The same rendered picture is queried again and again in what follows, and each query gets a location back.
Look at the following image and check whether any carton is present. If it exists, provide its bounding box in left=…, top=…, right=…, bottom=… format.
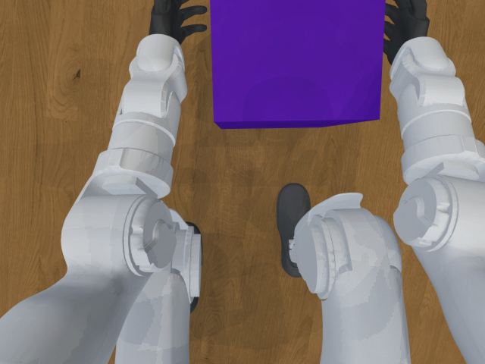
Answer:
left=210, top=0, right=386, bottom=129

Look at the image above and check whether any robot right forearm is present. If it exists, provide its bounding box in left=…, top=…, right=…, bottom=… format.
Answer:
left=390, top=36, right=485, bottom=185

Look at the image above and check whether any robot right upper arm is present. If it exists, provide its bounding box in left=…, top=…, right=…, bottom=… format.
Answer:
left=393, top=174, right=485, bottom=364

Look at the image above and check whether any robot right foot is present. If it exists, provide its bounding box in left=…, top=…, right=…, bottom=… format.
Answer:
left=277, top=183, right=311, bottom=278

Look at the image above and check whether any robot foot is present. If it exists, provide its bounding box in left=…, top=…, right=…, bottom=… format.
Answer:
left=185, top=221, right=202, bottom=314
left=277, top=183, right=311, bottom=278

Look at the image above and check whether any robot right hand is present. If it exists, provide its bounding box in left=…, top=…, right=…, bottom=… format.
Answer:
left=383, top=0, right=430, bottom=65

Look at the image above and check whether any robot left forearm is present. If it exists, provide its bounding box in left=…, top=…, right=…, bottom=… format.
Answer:
left=61, top=34, right=187, bottom=252

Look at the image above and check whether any robot left foot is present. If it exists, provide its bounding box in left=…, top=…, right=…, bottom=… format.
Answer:
left=185, top=221, right=202, bottom=314

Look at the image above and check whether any robot left upper arm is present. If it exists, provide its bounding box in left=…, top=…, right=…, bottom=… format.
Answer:
left=0, top=194, right=177, bottom=364

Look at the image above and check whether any robot left hand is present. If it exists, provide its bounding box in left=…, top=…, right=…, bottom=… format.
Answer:
left=149, top=0, right=207, bottom=45

